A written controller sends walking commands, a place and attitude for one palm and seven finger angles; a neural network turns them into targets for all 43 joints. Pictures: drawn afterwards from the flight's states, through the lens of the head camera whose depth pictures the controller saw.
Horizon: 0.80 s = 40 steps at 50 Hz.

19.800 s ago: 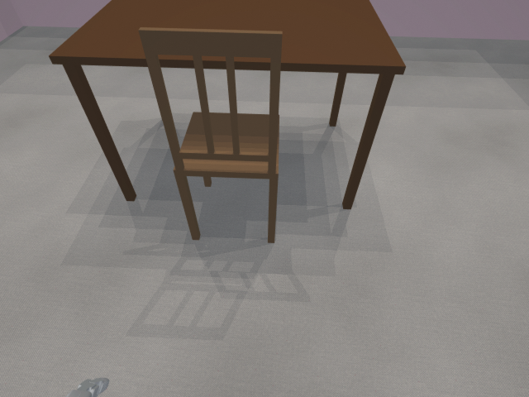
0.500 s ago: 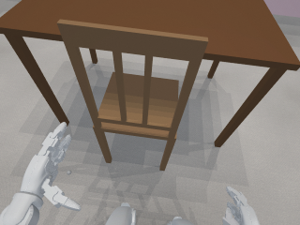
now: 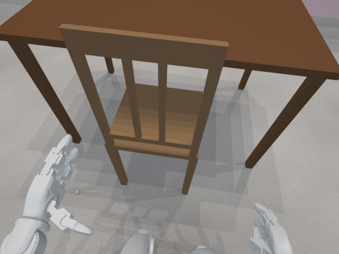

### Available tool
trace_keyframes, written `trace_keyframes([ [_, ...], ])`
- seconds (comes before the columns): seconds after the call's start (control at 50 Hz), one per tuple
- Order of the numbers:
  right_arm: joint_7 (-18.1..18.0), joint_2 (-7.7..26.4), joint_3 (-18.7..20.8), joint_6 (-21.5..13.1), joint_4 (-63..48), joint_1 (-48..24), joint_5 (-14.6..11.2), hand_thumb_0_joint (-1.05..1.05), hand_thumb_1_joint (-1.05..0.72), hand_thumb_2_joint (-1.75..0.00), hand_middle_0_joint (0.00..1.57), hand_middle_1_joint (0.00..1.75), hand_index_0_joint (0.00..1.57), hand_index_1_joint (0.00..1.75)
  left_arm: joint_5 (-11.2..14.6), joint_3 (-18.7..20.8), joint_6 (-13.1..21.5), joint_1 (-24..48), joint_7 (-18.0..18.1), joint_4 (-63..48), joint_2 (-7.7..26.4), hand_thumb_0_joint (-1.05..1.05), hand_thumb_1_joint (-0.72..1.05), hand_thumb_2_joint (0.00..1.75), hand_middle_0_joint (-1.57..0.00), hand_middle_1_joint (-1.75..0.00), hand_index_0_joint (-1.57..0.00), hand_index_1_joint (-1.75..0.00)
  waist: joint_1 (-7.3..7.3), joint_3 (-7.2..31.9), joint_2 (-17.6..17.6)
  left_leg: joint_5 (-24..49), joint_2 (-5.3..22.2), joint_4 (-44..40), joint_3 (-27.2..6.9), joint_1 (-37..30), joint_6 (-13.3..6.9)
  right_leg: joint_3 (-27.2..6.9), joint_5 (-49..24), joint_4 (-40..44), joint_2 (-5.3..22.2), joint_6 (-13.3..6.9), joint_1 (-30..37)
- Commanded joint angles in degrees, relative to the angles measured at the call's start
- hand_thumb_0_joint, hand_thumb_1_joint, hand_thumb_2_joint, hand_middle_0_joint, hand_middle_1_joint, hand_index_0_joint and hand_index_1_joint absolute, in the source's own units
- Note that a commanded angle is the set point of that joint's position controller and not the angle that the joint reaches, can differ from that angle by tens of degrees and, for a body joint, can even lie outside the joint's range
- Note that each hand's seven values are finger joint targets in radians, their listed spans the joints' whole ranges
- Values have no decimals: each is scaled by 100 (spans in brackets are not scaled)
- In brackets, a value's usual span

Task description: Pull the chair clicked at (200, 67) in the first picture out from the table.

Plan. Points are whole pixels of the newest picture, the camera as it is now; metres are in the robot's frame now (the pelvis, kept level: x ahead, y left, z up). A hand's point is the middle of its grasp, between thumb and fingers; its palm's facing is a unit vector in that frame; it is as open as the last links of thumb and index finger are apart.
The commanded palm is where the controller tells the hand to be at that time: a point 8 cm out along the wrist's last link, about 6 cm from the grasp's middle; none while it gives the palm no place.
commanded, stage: aim the fingers beside a spindle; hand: left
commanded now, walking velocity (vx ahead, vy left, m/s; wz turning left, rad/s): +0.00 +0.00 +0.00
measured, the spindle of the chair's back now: (133, 105) +0.52 +0.13 +0.00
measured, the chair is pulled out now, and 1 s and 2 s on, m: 0.00 0.00 0.00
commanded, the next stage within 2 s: none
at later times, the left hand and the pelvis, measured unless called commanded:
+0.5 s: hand (100, 172) +0.30 +0.18 +0.02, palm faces -0.12 -0.99 -0.03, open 17.0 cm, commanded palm +0.28 +0.23 +0.02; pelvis +0.00 +0.00 -0.01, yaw -1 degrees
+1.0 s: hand (116, 158) +0.34 +0.15 +0.00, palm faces -0.12 -0.99 -0.03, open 17.0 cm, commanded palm +0.33 +0.21 +0.00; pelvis +0.00 +0.00 -0.03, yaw -1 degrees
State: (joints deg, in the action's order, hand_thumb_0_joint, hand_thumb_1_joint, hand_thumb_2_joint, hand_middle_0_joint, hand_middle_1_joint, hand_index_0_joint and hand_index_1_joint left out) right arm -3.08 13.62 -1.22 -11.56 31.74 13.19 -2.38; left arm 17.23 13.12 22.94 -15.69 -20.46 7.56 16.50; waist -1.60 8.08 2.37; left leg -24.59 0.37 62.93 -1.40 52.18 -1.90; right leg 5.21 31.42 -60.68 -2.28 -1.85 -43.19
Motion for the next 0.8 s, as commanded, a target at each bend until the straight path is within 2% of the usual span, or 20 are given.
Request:
trace_keyframes([
  [0.0, -93, 900, 363, -310, -816, -91, -10, 0, -90, -90, 20, 30, 20, 30, 70, 249, 253, 778, -159, -872, 873, 0, -50, 30, -6, -8, -6, -8, -149, 1001, 44, 738, 28, -791, -188, -1419, -32, -395, -928, 1111, 92, 52, -158],
  [0.08, -116, 900, 350, -362, -743, -62, 18, 0, -90, -90, 20, 30, 20, 30, 120, 347, 367, 1221, -138, -1038, 992, 0, -50, 30, -6, -8, -6, -8, -133, 1306, 154, 969, 39, -666, -191, -1499, -36, -405, -1143, 986, 94, 41, -122],
  [0.1, -112, 888, 365, -370, -733, -60, 25, 0, -90, -90, 20, 30, 20, 30, 119, 406, 421, 1177, -102, -1059, 1000, 0, -50, 30, -6, -8, -6, -8, -76, 1422, 218, 1076, 39, -661, -194, -1568, -28, -405, -1245, 942, 97, 31, -91],
  [0.12, -95, 860, 358, -380, -744, -73, 30, 0, -90, -90, 20, 30, 20, 30, 123, 312, 448, 1164, -73, -1076, 893, 0, -50, 30, -6, -8, -6, -8, -71, 1443, 282, 1130, 41, -661, -191, -1611, -24, -381, -1290, 912, 106, 36, -122],
  [0.18, -64, 876, 374, -327, -674, -62, 43, 0, -90, -90, 20, 30, 20, 30, 49, 400, 428, 1133, 47, -780, 959, 0, -50, 30, -6, -8, -6, -8, -63, 1366, 157, 1105, 52, -630, -193, -1463, -20, -352, -1275, 849, 84, 36, -184],
  [0.24, -30, 889, 368, -255, -715, -70, 31, 0, -90, -90, 20, 30, 20, 30, -26, 210, 331, 1276, 76, -485, 796, 0, -50, 30, -6, -8, -6, -8, -92, 1232, 196, 897, 38, -648, -167, -1329, -7, -375, -1093, 857, 106, 46, -333],
  [0.28, -31, 924, 375, -199, -687, -47, 32, 0, -90, -90, 20, 30, 20, 30, -48, 243, 261, 1458, 89, -276, 844, 0, -50, 30, -6, -8, -6, -8, -127, 1177, 42, 785, 47, -620, -156, -1205, -21, -397, -988, 879, 100, 59, -375],
  [0.3, -32, 945, 385, -189, -711, -35, 28, 0, -90, -90, 20, 30, 20, 30, -59, 292, 268, 1512, 99, -313, 910, 0, -50, 30, -6, -8, -6, -8, -103, 1271, 69, 820, 50, -616, -155, -1225, -13, -406, -1027, 849, 111, 51, -328],
  [0.32, -21, 927, 374, -186, -751, -37, 31, 0, -90, -90, 20, 30, 20, 30, -64, 131, 273, 1578, 101, -404, 757, 0, -50, 30, -6, -8, -6, -8, -113, 1386, 154, 890, 44, -618, -150, -1318, -23, -394, -1099, 831, 116, 50, -332],
  [0.34, -23, 947, 383, -173, -732, 7, 37, 0, -90, -90, 20, 30, 20, 30, -59, 204, 276, 1684, 130, -391, 831, 0, -50, 30, -6, -8, -6, -8, -115, 1475, 65, 947, 56, -618, -178, -1347, -18, -363, -1152, 799, 114, 46, -299],
  [0.36, -27, 945, 386, -178, -720, -10, 34, 0, -90, -90, 20, 30, 20, 30, -76, 139, 316, 1872, 150, -455, 805, 0, -50, 30, -6, -8, -6, -8, -126, 1503, 214, 939, 60, -597, -175, -1401, -10, -371, -1116, 776, 117, 42, -382],
  [0.38, -28, 946, 381, -178, -694, 14, 54, 0, -90, -90, 20, 30, 20, 30, -86, 122, 349, 2030, 195, -494, 816, 0, -50, 30, -6, -8, -6, -8, -182, 1506, 125, 951, 80, -568, -209, -1407, -24, -349, -1105, 746, 97, 47, -446],
  [0.42, -21, 935, 398, -195, -646, 37, 70, 0, -90, -90, 20, 30, 20, 30, -105, 173, 465, 2187, 272, -597, 862, 0, -50, 30, -6, -8, -6, -8, -144, 1724, 230, 1110, 84, -549, -231, -1560, -7, -337, -1215, 680, 109, 29, -423],
  [0.46, 22, 908, 397, -194, -636, 53, 83, 0, -90, -90, 20, 30, 20, 30, -129, 33, 535, 2065, 347, -631, 704, 0, -50, 30, -6, -8, -6, -8, -117, 1835, 353, 1306, 96, -549, -270, -1743, 14, -287, -1324, 617, 113, 16, -496],
  [0.5, 53, 930, 408, -135, -598, 72, 99, 0, -90, -90, 20, 30, 20, 30, -176, 74, 511, 2046, 411, -368, 716, 0, -50, 30, -6, -8, -6, -8, -143, 1751, 129, 1278, 108, -517, -270, -1591, 13, -280, -1342, 574, 99, 32, -542],
  [0.56, 90, 944, 402, -25, -594, 72, 95, 0, -90, -90, 20, 30, 20, 30, -282, -127, 415, 2288, 457, -18, 546, 0, -50, 30, -6, -8, -6, -8, -187, 1540, 107, 988, 98, -508, -275, -1380, 26, -275, -1114, 541, 105, 32, -743],
  [0.6, 100, 974, 410, 48, -604, 102, 93, 0, -90, -90, 20, 30, 20, 30, -338, -69, 346, 2372, 485, 219, 598, 0, -50, 30, -6, -8, -6, -8, -189, 1478, -30, 898, 100, -485, -271, -1258, 17, -283, -1061, 529, 97, 26, -783],
  [0.64, 112, 951, 428, 84, -639, 101, 97, 0, -90, -90, 20, 30, 20, 30, -368, -202, 354, 2540, 514, 78, 472, 0, -50, 30, -6, -8, -6, -8, -174, 1697, 136, 1053, 107, -459, -285, -1458, 32, -273, -1157, 468, 116, 13, -819],
  [0.68, 116, 964, 436, 117, -658, 131, 114, 0, -90, -90, 20, 30, 20, 30, -344, -29, 404, 2628, 582, -102, 662, 0, -50, 30, -6, -8, -6, -8, -114, 1919, 169, 1263, 113, -420, -290, -1554, 35, -289, -1324, 428, 100, 0, -699],
  [0.78, 137, 931, 417, 188, -564, 168, 157, 0, -90, -90, 20, 30, 20, 30, -444, -75, 578, 3074, 743, -75, 644, 0, -50, 30, -6, -8, -6, -8, -192, 2025, 260, 1410, 123, -295, -332, -1627, 43, -278, -1393, 303, 85, -2, -886],
])
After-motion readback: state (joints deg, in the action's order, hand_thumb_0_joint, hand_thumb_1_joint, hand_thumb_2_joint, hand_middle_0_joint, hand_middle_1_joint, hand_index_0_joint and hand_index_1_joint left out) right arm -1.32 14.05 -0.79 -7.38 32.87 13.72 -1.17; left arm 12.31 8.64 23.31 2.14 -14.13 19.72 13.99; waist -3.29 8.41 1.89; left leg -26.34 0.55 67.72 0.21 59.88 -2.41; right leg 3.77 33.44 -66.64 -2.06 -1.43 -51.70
